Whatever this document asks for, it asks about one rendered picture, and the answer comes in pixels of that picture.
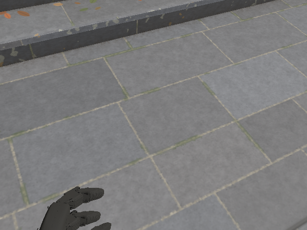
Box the left robot hand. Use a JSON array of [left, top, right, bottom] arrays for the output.
[[36, 186, 111, 230]]

